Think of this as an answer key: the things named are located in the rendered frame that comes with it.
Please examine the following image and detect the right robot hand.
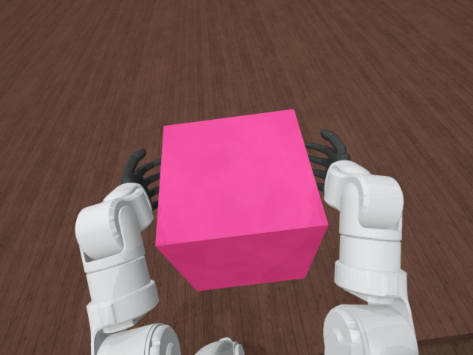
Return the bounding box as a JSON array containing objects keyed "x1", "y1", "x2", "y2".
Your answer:
[{"x1": 304, "y1": 129, "x2": 350, "y2": 192}]

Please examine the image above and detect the robot right forearm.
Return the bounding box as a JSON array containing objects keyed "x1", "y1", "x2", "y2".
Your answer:
[{"x1": 324, "y1": 160, "x2": 418, "y2": 346}]

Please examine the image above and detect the robot left upper arm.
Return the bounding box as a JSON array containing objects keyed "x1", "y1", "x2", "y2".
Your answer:
[{"x1": 97, "y1": 323, "x2": 181, "y2": 355}]

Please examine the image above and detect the left robot thigh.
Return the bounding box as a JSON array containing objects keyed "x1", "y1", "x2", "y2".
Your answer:
[{"x1": 195, "y1": 340, "x2": 245, "y2": 355}]

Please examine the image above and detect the left robot hand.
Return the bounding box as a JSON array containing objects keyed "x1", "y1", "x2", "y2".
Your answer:
[{"x1": 120, "y1": 149, "x2": 161, "y2": 211}]

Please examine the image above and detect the robot left forearm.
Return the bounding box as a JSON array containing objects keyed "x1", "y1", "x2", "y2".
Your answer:
[{"x1": 75, "y1": 183, "x2": 159, "y2": 355}]

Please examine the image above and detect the carton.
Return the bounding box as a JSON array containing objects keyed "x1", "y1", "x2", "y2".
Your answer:
[{"x1": 155, "y1": 109, "x2": 328, "y2": 291}]

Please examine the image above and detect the robot right upper arm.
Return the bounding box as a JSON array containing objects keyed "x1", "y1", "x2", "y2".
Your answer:
[{"x1": 323, "y1": 304, "x2": 418, "y2": 355}]

